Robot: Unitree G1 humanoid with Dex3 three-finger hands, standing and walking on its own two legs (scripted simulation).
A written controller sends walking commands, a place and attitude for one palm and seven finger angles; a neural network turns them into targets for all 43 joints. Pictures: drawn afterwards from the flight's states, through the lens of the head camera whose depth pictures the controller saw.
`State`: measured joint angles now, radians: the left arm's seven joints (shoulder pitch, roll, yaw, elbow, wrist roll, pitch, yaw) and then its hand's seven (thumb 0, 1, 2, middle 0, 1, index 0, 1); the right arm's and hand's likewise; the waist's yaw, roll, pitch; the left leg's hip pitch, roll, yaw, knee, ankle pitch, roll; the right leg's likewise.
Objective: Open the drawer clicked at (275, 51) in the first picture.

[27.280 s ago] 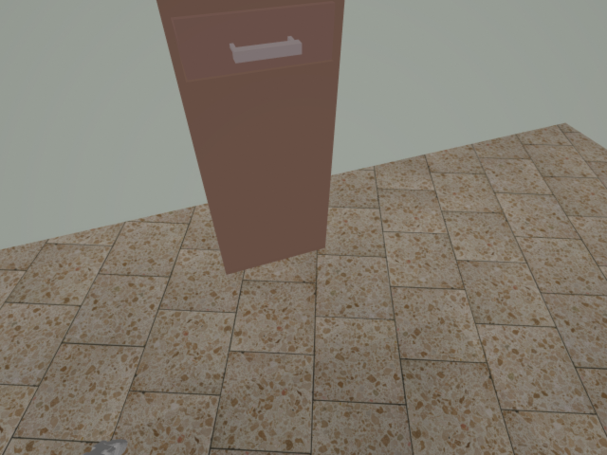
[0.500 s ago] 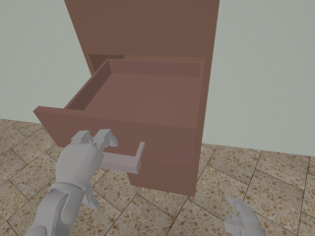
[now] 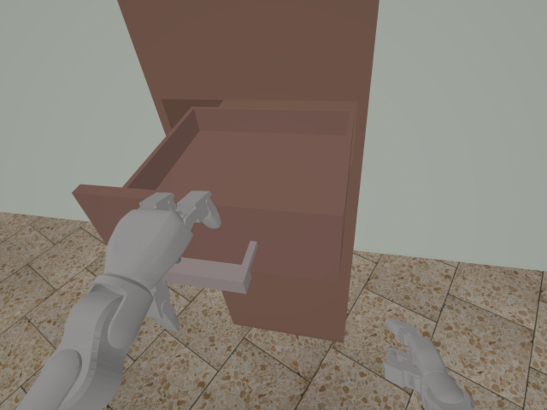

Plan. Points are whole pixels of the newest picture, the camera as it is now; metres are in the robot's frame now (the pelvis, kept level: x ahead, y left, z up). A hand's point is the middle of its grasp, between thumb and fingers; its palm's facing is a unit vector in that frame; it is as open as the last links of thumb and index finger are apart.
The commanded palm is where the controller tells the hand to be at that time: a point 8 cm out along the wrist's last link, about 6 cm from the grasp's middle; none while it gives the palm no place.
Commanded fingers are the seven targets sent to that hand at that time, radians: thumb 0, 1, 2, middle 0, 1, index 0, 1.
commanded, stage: lift the hand off the handle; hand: left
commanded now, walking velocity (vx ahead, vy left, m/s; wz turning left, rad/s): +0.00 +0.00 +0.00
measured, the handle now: (196, 257) +0.27 +0.16 +0.13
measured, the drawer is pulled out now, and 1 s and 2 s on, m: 0.30 0.30 0.30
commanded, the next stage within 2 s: draw the hand back to the body in 0.72 s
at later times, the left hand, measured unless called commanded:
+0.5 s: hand (174, 192) +0.27 +0.15 +0.25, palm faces +0.31 -0.15 -0.94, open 13.9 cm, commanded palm +0.21 +0.17 +0.31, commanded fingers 0.00 -0.50 0.30 -0.30 -1.20 -0.30 -1.20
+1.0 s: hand (145, 187) +0.26 +0.18 +0.27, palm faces +0.33 -0.06 -0.94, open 13.9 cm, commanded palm +0.20 +0.19 +0.33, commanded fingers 0.00 -0.50 0.30 -0.30 -1.20 -0.30 -1.20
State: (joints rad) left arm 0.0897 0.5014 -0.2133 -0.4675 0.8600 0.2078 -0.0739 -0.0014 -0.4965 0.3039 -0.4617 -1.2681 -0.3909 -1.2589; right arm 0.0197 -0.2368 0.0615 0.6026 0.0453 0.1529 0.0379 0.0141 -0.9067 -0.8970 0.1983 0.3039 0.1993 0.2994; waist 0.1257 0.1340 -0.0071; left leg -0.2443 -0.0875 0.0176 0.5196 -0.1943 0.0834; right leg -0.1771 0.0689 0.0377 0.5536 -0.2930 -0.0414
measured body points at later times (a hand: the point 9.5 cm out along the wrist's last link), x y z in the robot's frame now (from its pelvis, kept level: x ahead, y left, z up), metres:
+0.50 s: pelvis +0.00 -0.02 +0.00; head -0.03 -0.08 +0.45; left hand +0.25 +0.16 +0.30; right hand +0.25 -0.20 -0.07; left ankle +0.06 +0.06 -0.73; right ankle +0.01 -0.10 -0.73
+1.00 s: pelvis +0.02 -0.02 +0.00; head +0.00 -0.07 +0.45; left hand +0.23 +0.18 +0.31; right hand +0.29 -0.19 -0.07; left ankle +0.06 +0.06 -0.73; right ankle +0.01 -0.10 -0.73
